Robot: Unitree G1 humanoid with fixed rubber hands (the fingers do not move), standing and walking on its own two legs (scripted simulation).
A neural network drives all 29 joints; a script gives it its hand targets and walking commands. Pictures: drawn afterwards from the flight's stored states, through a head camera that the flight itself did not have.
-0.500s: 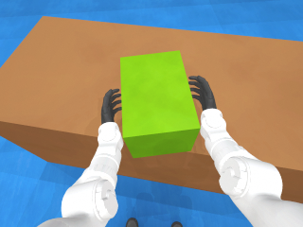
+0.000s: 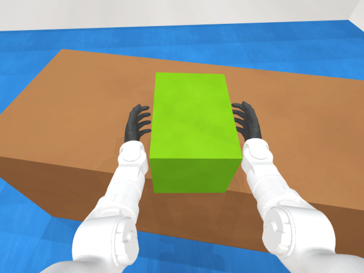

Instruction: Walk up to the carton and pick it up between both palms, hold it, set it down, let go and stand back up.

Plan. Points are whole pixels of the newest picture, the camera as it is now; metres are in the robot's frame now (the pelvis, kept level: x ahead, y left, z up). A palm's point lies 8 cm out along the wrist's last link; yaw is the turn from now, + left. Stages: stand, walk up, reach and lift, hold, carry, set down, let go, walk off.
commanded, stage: reach and lift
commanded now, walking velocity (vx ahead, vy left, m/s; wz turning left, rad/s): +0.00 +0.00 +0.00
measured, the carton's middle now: (190, 131) +0.44 +0.01 +0.02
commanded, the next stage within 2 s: hold in 1.38 s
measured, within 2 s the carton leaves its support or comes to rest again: neither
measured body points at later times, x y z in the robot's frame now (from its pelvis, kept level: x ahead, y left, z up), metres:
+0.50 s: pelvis +0.01 +0.00 +0.00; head -0.01 +0.03 +0.45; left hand +0.39 +0.16 +0.12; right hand +0.39 -0.12 +0.12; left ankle +0.03 +0.13 -0.74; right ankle +0.02 -0.11 -0.74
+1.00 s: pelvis -0.02 +0.02 +0.00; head -0.03 +0.04 +0.45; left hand +0.38 +0.15 +0.16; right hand +0.37 -0.13 +0.14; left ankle +0.03 +0.13 -0.74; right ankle +0.02 -0.11 -0.74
